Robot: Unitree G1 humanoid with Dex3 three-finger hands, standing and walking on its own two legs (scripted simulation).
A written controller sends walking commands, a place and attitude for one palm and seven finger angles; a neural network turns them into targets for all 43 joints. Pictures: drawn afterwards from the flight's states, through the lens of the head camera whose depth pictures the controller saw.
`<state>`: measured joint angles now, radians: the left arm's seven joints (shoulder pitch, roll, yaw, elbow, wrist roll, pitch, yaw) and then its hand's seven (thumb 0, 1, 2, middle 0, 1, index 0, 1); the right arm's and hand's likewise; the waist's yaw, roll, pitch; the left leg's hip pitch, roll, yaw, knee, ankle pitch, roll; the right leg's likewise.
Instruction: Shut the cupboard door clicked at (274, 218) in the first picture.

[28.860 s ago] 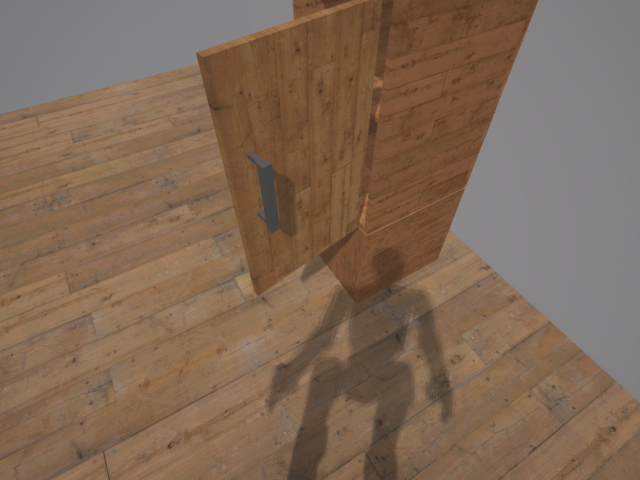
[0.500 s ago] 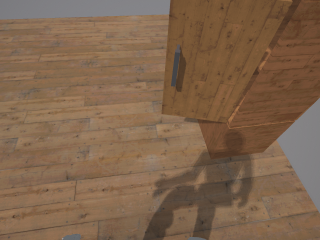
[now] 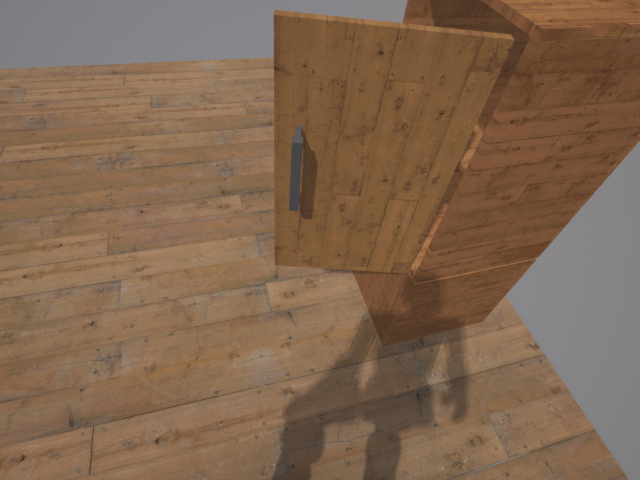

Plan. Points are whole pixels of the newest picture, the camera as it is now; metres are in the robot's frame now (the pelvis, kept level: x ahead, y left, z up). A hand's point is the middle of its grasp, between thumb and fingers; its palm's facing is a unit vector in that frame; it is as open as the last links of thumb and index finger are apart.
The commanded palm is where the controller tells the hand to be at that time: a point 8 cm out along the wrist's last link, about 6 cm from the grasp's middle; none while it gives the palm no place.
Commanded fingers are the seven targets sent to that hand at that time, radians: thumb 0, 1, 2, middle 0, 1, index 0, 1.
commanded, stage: take the last steps up to it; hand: left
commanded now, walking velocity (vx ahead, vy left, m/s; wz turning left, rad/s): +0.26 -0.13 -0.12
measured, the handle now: (296, 170) +0.62 +0.07 +0.00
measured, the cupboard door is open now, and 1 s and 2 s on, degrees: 73 73 73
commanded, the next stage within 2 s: come to a stop and stand still in 0.26 s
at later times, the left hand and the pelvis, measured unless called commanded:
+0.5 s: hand (272, 403) +0.26 +0.07 -0.16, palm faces -0.08 -0.98 -0.20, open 7.3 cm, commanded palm none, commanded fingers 0.00 0.90 0.90 -0.20 -0.30 -0.20 -0.30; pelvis +0.16 -0.09 +0.00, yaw -3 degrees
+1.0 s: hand (221, 442) +0.20 +0.14 -0.17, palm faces +0.02 -0.97 -0.22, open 7.4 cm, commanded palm none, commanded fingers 0.00 0.90 0.90 -0.20 -0.30 -0.20 -0.30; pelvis +0.16 -0.06 +0.01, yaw -3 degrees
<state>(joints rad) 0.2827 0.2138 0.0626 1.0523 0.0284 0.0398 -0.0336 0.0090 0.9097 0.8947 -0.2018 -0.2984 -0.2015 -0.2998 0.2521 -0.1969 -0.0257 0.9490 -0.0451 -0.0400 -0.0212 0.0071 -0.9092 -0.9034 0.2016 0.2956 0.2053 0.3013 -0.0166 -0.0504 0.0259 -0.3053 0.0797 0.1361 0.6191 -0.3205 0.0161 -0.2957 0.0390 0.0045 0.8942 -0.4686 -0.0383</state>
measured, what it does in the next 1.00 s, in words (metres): walks ahead: right foot, then left foot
